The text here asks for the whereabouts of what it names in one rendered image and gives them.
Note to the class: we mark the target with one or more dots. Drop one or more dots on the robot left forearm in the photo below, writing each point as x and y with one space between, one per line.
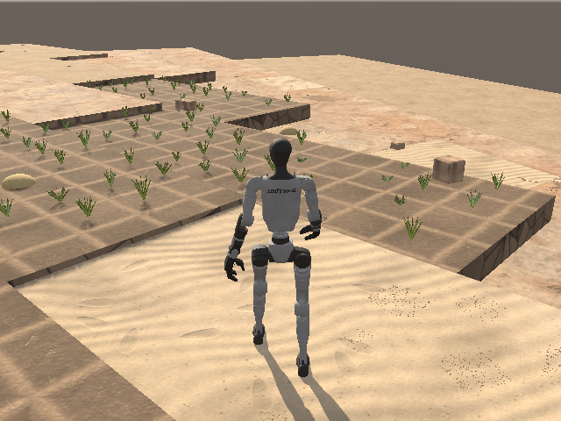
238 239

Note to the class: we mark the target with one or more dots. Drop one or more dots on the robot right forearm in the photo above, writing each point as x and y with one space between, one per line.
316 225

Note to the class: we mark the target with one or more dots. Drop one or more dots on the robot right foot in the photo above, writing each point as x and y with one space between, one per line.
303 369

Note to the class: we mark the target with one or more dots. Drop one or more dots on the left robot upper arm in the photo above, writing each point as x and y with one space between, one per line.
249 200

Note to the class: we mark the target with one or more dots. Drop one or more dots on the right robot upper arm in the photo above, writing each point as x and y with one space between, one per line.
310 194

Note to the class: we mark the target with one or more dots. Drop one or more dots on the robot left shin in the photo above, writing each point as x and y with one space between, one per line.
258 307

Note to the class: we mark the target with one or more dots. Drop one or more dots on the robot left hand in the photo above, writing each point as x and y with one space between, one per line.
228 265

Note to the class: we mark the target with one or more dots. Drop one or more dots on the robot right hand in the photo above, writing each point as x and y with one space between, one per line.
308 229

